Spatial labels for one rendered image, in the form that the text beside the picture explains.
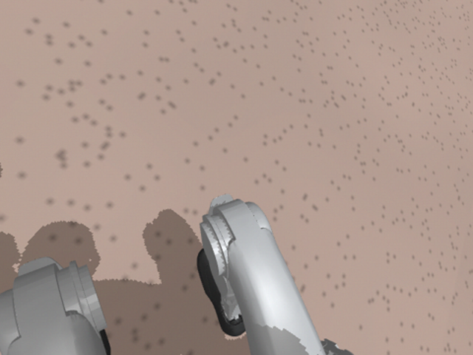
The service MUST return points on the right robot hand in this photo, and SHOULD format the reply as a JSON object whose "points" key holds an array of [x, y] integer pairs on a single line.
{"points": [[331, 348]]}

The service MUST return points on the right robot foot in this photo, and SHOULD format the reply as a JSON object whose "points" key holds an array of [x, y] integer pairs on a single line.
{"points": [[233, 327]]}

